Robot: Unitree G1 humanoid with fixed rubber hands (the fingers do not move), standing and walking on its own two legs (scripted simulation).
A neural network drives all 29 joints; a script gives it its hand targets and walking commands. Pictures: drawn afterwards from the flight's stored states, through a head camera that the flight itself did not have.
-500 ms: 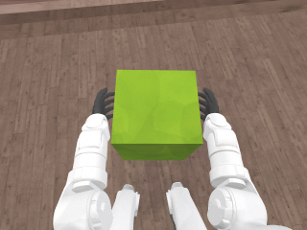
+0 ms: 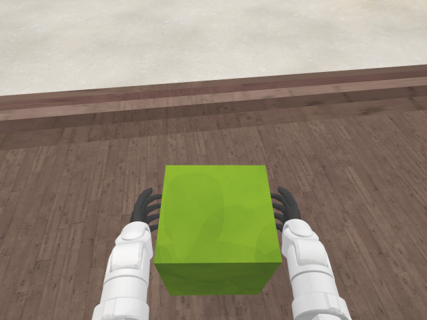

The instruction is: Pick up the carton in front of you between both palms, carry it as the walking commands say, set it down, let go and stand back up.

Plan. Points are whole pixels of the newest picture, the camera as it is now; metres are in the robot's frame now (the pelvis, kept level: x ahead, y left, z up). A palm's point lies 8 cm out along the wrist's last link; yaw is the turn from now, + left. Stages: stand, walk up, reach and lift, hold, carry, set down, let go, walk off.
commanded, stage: reach and lift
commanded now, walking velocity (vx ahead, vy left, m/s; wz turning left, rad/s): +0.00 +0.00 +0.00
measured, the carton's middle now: (215, 234) +0.32 +0.00 -0.08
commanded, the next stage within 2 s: hold in 1.16 s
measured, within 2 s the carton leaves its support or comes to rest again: neither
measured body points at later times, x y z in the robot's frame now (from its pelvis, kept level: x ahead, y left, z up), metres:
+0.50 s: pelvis -0.01 +0.00 +0.01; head -0.03 +0.00 +0.46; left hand +0.30 +0.15 +0.03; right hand +0.30 -0.15 +0.03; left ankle +0.01 +0.13 -0.72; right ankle +0.02 -0.13 -0.72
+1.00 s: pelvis +0.01 +0.00 +0.02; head -0.02 +0.00 +0.47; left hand +0.31 +0.15 +0.04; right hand +0.31 -0.15 +0.04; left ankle +0.01 +0.13 -0.72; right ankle +0.02 -0.13 -0.72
